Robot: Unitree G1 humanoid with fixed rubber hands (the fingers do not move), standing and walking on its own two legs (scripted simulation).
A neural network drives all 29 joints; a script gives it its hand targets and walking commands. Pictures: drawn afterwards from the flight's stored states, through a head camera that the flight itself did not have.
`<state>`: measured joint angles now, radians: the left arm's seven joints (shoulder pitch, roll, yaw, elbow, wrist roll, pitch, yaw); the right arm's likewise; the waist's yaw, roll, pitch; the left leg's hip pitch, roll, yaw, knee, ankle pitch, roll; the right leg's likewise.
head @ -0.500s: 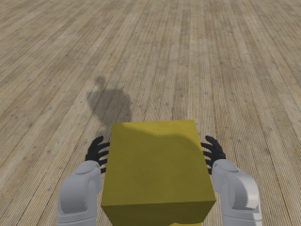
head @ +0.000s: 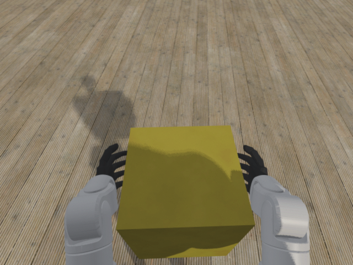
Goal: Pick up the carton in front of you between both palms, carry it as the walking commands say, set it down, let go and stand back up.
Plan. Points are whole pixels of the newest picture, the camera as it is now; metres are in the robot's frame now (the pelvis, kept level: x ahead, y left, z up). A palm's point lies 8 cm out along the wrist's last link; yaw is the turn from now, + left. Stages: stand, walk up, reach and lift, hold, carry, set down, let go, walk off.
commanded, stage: carry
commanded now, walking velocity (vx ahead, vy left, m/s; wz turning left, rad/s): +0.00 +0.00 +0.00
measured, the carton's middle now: (181, 196) +0.28 +0.00 +0.00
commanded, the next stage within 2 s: hold in 1.88 s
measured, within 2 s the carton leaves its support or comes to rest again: neither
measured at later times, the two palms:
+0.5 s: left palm (125, 153) +0.36 +0.13 +0.05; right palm (252, 155) +0.36 -0.17 +0.05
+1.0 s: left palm (125, 154) +0.36 +0.13 +0.04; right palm (250, 155) +0.36 -0.17 +0.04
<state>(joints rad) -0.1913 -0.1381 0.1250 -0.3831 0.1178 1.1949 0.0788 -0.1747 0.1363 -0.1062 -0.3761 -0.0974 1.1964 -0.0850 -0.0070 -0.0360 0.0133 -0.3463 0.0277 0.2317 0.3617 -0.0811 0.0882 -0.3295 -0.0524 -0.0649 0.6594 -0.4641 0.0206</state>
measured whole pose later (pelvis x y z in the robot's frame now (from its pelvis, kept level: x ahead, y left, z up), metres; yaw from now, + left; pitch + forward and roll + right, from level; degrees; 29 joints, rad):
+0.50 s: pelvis +0.09 -0.02 -0.01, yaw +1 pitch +3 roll +0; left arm -0.13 -0.13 0.11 -0.11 0.16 1.01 0.05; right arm -0.12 0.13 -0.10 -0.12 -0.16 1.03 -0.05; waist 0.00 0.00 -0.13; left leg -0.29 0.06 0.19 0.56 -0.32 0.01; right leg -0.23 -0.05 -0.13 0.55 -0.37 0.01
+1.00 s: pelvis +0.07 -0.02 -0.01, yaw +1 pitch +2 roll +0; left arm -0.23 -0.15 0.19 0.18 0.24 0.69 0.01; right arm -0.22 0.14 -0.18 0.18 -0.24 0.70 -0.01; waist 0.00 0.00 -0.11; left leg -0.29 0.06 0.19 0.52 -0.26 0.02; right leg -0.24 -0.05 -0.13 0.51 -0.32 0.00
